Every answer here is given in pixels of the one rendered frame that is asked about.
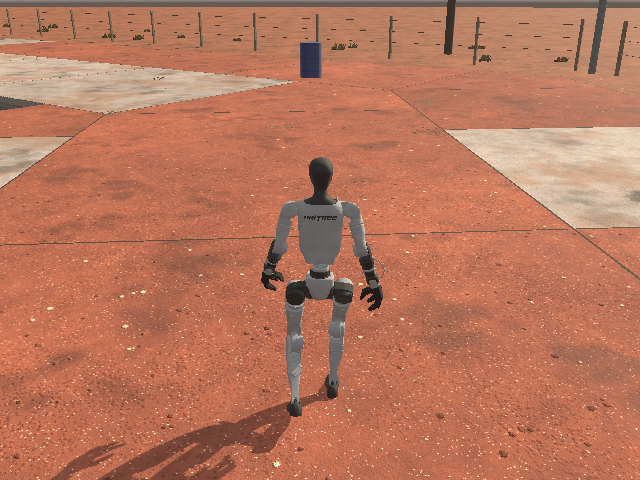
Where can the left robot forearm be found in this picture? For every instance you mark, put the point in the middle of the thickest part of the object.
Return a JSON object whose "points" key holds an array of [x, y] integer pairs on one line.
{"points": [[271, 261]]}

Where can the right robot upper arm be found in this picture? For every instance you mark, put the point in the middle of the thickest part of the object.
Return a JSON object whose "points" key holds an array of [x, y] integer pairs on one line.
{"points": [[352, 211]]}

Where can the humanoid robot head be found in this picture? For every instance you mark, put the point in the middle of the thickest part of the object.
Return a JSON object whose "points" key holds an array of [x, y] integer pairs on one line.
{"points": [[320, 172]]}

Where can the right robot hand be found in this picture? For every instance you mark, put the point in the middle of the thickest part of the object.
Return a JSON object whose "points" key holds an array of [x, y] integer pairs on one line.
{"points": [[377, 296]]}

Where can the left robot upper arm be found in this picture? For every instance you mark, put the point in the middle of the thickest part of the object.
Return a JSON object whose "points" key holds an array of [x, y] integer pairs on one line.
{"points": [[289, 210]]}

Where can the left robot hand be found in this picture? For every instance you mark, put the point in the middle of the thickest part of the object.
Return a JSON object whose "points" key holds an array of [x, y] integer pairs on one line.
{"points": [[265, 279]]}

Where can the robot left thigh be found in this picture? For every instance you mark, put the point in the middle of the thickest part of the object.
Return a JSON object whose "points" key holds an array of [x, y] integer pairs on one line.
{"points": [[294, 304]]}

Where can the right robot forearm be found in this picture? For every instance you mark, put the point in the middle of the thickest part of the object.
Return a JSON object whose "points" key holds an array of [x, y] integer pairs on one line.
{"points": [[369, 270]]}

